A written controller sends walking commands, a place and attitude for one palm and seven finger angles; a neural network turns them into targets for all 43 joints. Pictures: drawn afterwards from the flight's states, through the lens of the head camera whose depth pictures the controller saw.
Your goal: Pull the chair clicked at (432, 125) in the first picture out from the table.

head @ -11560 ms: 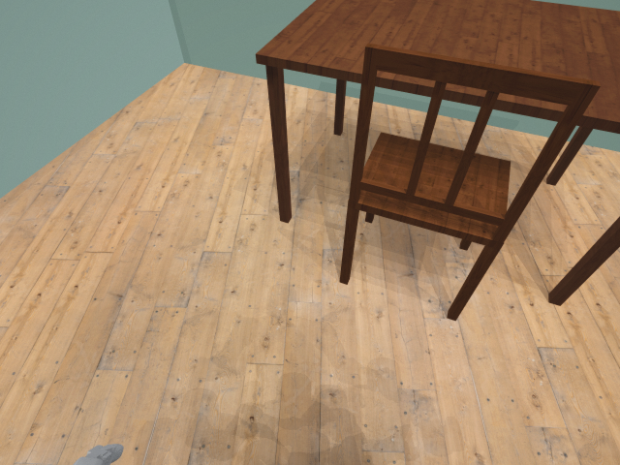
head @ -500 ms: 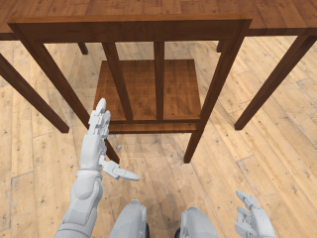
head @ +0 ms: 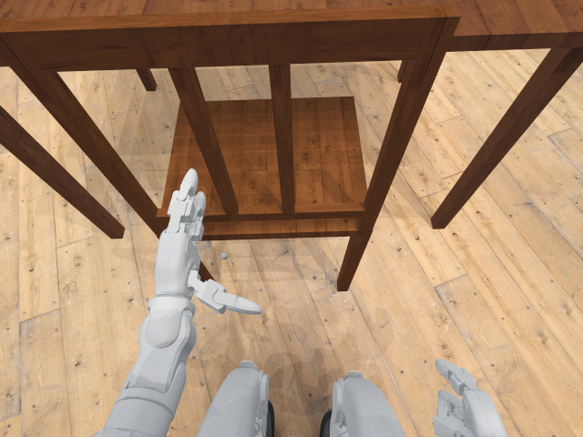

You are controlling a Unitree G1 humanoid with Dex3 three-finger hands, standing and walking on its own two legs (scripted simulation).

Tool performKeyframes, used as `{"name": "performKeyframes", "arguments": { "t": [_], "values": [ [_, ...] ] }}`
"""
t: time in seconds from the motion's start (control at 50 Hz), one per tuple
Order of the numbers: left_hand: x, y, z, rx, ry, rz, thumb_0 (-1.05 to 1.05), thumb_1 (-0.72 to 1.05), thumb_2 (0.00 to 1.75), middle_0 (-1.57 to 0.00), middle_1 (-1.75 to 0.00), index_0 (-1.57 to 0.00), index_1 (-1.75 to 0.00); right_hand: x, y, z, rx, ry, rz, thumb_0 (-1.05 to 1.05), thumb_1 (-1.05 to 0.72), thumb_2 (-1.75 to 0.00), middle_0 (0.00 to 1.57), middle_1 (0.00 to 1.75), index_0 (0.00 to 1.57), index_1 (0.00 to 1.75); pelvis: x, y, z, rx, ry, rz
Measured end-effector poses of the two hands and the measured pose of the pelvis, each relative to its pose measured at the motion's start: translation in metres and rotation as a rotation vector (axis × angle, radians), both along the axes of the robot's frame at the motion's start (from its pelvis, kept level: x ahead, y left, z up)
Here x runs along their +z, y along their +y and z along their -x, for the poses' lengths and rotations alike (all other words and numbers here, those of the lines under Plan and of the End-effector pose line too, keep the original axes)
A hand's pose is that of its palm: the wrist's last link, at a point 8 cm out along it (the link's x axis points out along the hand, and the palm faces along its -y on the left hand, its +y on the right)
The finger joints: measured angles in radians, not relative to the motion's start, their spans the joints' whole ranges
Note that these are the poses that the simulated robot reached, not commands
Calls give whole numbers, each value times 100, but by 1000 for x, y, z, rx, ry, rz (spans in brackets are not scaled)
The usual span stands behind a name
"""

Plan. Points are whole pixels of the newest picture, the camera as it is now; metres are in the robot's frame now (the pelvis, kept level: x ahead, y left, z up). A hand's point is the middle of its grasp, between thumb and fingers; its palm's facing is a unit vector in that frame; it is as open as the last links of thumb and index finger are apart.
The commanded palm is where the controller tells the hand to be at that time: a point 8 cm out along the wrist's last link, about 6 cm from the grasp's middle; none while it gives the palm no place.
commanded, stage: aim the fingers beside a spindle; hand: left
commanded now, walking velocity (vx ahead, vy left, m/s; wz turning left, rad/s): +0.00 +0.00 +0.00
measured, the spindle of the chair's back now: (213, 156) +0.49 +0.13 +0.04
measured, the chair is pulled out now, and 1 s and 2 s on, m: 0.00 0.00 -0.01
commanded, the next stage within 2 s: push the fingers through the gap in 0.24 s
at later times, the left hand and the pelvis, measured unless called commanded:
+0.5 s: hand (225, 257) +0.34 +0.10 +0.02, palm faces +0.00 -1.00 -0.05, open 17.0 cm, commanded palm +0.33 +0.15 +0.02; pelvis +0.00 +0.01 +0.00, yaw +0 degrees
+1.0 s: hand (225, 233) +0.38 +0.11 +0.02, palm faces +0.02 -1.00 -0.07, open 16.7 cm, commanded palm +0.37 +0.15 +0.02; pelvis -0.01 +0.01 -0.01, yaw +0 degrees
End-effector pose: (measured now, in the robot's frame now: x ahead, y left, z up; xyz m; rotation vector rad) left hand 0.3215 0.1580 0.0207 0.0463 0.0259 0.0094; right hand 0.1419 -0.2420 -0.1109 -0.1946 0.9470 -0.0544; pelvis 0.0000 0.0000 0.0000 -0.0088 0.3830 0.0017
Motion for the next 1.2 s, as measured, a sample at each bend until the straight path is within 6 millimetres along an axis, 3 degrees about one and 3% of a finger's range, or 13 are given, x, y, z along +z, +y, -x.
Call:
{"name": "performKeyframes", "arguments": {
  "t": [0.38, 0.52, 0.7, 1.06, 1.2],
  "values": [
    [1, 0, 8, -6, -16, 5, -2, -50, 30, -6, -8, -6, -8, 4, 7, -16, 19, -43, -2, 1, -90, -90, 20, 30, 20, 30, -1, 4, 0, 2, -5, 5],
    [0, -2, -1, -11, -26, -4, -2, -51, 30, -7, -8, -7, -8, 1, 10, -14, 23, -37, 1, 0, -90, -90, 20, 30, 20, 30, -4, 5, 3, 4, -4, 9],
    [2, -4, -26, -10, -30, -10, -2, -51, 30, -6, -8, -7, -8, -4, 8, 3, 1, 13, 5, 0, -90, -90, 20, 30, 20, 30, -4, 7, 5, 2, 5, 11],
    [-2, 4, -38, 18, -62, -20, -2, -51, 30, -7, -8, -13, -14, -11, -2, 41, -22, 105, 43, 0, -90, -90, 20, 30, 20, 30, -7, 7, 16, 10, 6, 18],
    [1, 3, -65, 20, -47, -14, -2, -51, 30, -6, -8, -9, -11, -9, -2, 54, -36, 106, 50, 0, -90, -90, 20, 30, 20, 30, -8, 10, 21, 6, 16, 24]
  ]
}}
